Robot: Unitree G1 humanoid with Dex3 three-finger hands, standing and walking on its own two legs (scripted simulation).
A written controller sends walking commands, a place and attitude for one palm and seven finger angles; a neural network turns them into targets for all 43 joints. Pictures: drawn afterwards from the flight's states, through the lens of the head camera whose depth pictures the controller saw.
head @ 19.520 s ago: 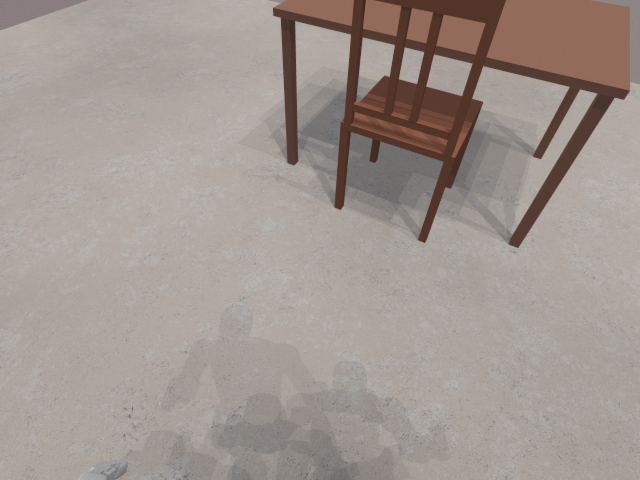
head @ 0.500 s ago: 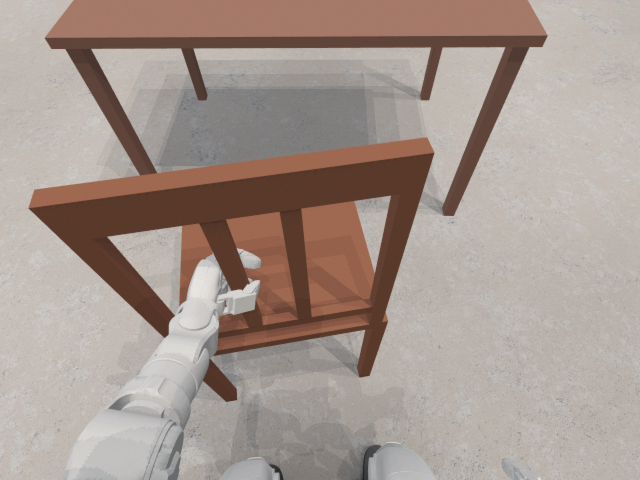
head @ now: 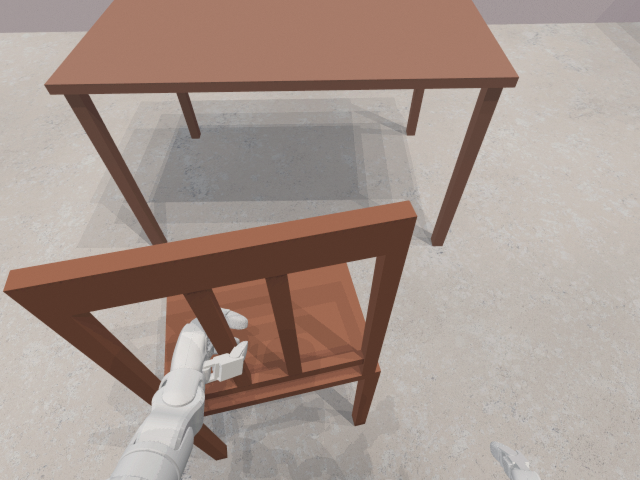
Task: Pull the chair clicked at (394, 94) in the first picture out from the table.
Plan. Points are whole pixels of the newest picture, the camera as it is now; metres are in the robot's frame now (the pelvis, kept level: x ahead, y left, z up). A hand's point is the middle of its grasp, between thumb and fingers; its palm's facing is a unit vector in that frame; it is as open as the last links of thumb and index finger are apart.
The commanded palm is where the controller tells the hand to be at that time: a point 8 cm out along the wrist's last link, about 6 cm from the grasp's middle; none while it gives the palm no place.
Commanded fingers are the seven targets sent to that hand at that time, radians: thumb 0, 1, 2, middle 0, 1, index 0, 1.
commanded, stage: stop walking, hand still on the chair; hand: left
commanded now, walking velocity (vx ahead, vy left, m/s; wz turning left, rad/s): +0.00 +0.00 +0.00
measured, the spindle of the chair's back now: (224, 343) +0.31 +0.16 -0.07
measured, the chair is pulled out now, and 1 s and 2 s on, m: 0.54 0.54 0.54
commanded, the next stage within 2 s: open the thumb and straighten the fingers in 0.50 s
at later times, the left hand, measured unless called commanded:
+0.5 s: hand (234, 356) +0.29 +0.14 -0.06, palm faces +0.00 -0.98 -0.19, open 5.8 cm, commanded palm +0.27 +0.19 -0.04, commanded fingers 0.00 0.90 0.90 -0.50 -1.45 -0.50 -1.45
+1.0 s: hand (223, 352) +0.29 +0.15 -0.06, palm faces -0.01 -0.98 -0.19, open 12.3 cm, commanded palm +0.27 +0.20 -0.04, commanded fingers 0.00 -0.55 0.20 -0.22 -0.65 -0.22 -0.65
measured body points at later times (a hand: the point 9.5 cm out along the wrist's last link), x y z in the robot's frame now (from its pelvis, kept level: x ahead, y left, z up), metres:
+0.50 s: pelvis +0.03 +0.01 +0.00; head +0.05 +0.00 +0.45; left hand +0.28 +0.19 -0.05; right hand +0.18 -0.23 -0.10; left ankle +0.00 +0.15 -0.74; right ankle +0.07 -0.11 -0.74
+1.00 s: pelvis +0.03 +0.01 -0.02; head +0.07 +0.00 +0.43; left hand +0.29 +0.21 -0.05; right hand +0.18 -0.24 -0.12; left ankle +0.00 +0.15 -0.74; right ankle +0.07 -0.11 -0.74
